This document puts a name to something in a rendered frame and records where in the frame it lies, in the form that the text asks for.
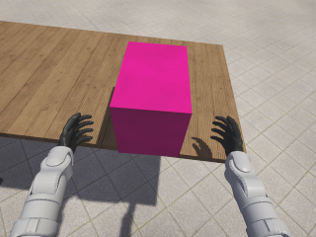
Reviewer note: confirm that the left robot hand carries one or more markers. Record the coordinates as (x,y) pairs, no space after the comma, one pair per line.
(69,136)

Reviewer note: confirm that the right robot hand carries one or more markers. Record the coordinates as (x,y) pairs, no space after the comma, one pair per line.
(232,136)

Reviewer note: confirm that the carton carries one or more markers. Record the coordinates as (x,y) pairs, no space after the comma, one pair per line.
(151,106)

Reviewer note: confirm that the table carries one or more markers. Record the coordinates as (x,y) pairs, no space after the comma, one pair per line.
(48,74)

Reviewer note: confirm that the right robot forearm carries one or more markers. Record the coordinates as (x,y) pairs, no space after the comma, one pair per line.
(256,206)

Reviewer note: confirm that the left robot forearm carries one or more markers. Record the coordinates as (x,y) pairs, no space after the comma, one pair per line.
(45,198)

